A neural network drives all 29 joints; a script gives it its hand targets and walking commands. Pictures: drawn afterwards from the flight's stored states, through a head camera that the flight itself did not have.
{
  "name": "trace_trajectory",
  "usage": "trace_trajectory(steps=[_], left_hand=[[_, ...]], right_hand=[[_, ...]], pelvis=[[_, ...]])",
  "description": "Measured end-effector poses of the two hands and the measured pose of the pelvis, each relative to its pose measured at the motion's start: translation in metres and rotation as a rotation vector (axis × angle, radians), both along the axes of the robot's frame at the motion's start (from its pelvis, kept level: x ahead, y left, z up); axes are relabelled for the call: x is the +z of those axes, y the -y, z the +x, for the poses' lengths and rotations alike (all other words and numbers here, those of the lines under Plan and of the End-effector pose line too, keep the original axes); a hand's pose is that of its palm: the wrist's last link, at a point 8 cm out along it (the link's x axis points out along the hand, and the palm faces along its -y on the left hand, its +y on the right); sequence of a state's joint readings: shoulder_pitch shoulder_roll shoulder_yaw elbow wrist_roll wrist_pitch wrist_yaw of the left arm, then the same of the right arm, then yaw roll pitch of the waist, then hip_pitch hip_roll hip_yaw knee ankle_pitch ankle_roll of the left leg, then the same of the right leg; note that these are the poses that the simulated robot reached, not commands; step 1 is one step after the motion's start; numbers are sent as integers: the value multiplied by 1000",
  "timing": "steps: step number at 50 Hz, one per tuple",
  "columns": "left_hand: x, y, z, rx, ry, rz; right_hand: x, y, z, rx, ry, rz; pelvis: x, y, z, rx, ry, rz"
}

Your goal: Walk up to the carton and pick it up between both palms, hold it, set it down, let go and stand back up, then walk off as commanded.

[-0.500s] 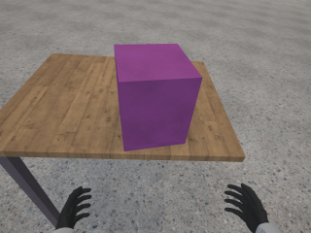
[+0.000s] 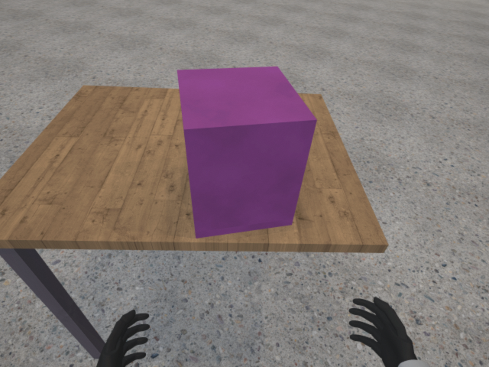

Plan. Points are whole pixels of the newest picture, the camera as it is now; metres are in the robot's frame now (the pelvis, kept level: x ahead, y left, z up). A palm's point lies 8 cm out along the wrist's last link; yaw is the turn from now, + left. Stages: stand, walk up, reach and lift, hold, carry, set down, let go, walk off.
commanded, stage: let go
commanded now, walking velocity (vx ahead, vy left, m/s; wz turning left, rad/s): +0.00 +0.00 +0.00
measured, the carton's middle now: (237, 151) +0.51 +0.05 +0.12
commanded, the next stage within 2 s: stand in 0.22 s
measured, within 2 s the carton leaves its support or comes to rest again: neither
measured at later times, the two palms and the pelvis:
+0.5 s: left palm out of the picture +0.16 +0.29 -0.07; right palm out of the picture +0.18 -0.28 -0.05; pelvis +0.02 +0.00 +0.00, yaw +0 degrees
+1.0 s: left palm (74, 354) +0.19 +0.29 -0.07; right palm (419, 356) +0.20 -0.28 -0.07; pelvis +0.05 +0.00 +0.00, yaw +0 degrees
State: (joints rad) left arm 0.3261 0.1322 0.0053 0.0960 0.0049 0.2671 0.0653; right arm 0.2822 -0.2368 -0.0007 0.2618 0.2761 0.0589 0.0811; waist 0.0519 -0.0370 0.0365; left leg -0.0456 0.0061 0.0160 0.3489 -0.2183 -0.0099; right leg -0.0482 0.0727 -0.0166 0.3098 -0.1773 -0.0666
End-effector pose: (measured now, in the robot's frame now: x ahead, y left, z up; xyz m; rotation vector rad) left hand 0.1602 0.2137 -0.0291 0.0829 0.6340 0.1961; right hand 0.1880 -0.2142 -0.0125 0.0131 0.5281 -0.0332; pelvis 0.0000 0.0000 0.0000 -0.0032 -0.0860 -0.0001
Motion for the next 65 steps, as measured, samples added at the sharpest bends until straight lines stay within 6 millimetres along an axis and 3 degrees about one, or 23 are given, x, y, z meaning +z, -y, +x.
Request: trace_trajectory(steps=[12,19,25,36,49,55,60,65], left_hand=[[-21,-4,1,-22,-68,3],[-42,-54,-8,-99,-185,150],[-44,-74,4,-116,-238,204],[-42,-80,32,-113,-268,244],[-40,-81,30,-105,-277,257],[-43,-81,13,-103,-290,259],[-57,-92,-32,-89,-376,251],[-73,-111,-72,-86,-443,231]], right_hand=[[-22,2,-11,-2,-80,-75],[-38,48,-20,36,-224,-294],[-41,66,-5,45,-253,-342],[-56,66,16,50,-279,-314],[-60,69,17,39,-281,-307],[-59,74,9,33,-283,-320],[-60,76,-5,31,-316,-356],[-57,60,-20,18,-314,-375]], pelvis=[[0,0,2,0,-18,0],[-2,-1,9,-1,-80,0],[-2,-1,24,0,-108,-1],[-4,1,48,1,-134,2],[-5,3,49,1,-126,5],[-7,5,39,-3,-114,6],[-10,-4,26,-6,-112,-7],[-15,-20,14,-11,-88,-30]])
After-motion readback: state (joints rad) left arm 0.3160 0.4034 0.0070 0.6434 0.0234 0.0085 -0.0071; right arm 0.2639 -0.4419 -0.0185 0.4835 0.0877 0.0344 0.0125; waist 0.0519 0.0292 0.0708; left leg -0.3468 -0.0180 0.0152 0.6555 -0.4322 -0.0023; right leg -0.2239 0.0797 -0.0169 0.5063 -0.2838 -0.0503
